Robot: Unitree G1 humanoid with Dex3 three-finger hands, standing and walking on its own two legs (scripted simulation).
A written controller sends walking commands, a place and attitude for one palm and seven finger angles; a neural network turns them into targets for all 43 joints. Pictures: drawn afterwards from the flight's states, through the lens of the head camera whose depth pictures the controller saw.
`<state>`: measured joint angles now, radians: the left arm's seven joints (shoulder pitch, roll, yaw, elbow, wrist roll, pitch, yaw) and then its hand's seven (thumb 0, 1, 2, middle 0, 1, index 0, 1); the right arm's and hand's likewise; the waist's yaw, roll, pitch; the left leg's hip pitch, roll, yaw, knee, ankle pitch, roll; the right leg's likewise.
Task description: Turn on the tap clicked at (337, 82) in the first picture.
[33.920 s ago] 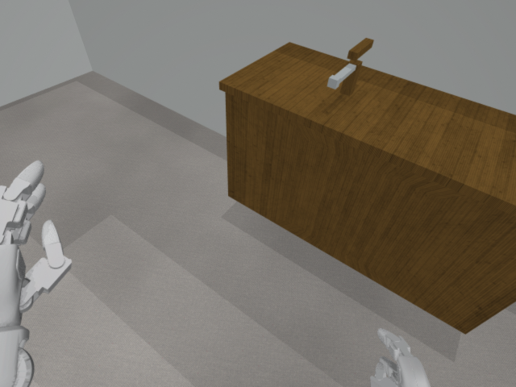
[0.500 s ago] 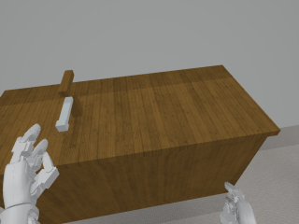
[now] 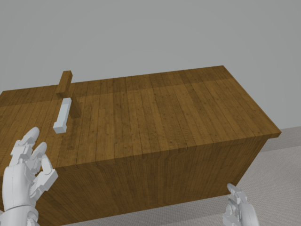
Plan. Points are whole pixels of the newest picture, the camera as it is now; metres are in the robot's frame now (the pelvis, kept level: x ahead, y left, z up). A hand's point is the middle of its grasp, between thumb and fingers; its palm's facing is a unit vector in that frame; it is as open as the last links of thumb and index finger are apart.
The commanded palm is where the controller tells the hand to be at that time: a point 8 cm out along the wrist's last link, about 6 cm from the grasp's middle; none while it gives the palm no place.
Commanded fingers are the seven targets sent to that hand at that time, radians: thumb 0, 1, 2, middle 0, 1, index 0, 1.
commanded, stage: reach beside the lever's end, fingers flat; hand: left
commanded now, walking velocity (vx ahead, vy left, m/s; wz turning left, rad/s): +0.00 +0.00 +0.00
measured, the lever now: (60, 127) +0.37 +0.34 +0.05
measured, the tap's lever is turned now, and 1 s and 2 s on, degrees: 0 0 0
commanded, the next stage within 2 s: none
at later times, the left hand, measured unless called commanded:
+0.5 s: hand (44, 162) +0.22 +0.28 +0.10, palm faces +0.52 -0.85 -0.11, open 7.4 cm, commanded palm +0.18 +0.32 +0.11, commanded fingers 0.00 0.90 0.90 -0.19 -0.27 -0.19 -0.27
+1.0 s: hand (45, 151) +0.26 +0.32 +0.08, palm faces +0.53 -0.84 -0.10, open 7.6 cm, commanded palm +0.23 +0.35 +0.08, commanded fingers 0.00 0.90 0.90 -0.17 -0.21 -0.17 -0.21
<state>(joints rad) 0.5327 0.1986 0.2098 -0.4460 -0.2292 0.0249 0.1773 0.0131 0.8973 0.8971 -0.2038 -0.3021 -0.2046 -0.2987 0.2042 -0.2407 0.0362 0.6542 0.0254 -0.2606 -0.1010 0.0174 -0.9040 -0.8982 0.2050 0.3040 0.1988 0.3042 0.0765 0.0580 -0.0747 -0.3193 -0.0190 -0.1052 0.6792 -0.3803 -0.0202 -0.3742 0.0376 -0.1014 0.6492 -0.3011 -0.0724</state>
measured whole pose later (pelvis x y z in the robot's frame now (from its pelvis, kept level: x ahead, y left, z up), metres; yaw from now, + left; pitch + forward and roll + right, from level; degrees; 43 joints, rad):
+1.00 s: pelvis -0.01 +0.03 +0.00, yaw -1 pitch +5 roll -1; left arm 0.13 0.26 0.38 0.11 -0.22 -0.16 0.12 0.01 0.90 0.90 -0.18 -0.23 -0.18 -0.23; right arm 0.20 -0.24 0.03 0.70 0.01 -0.20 -0.10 0.02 -0.90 -0.90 0.21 0.30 0.20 0.30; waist 0.04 0.03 -0.06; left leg -0.44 -0.05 -0.07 0.73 -0.38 0.01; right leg -0.49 0.01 -0.07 0.69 -0.29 -0.04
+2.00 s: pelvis +0.00 +0.04 -0.02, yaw -3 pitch +13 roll -2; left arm -0.16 0.41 0.58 0.59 -0.21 -0.30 -0.04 0.01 0.90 0.90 -0.15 -0.15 -0.15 -0.15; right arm 0.30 -0.27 0.01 0.67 0.00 -0.07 -0.07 0.01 -0.90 -0.90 0.21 0.30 0.20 0.30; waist -0.03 0.02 -0.11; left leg -0.65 -0.03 -0.05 0.87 -0.45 0.02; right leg -0.70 0.03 -0.06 0.79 -0.32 -0.03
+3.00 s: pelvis -0.01 +0.02 -0.02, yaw -2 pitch +12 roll -1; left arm -0.18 0.34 0.50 0.55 -0.19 -0.31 0.07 0.02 0.91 0.90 -0.15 -0.15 -0.15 -0.15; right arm 0.25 -0.26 0.01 0.68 0.00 -0.07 -0.08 0.01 -0.90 -0.90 0.21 0.30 0.20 0.30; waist -0.02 0.02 -0.11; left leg -0.64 -0.02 -0.07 0.87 -0.44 0.00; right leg -0.69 0.04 -0.08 0.80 -0.33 -0.05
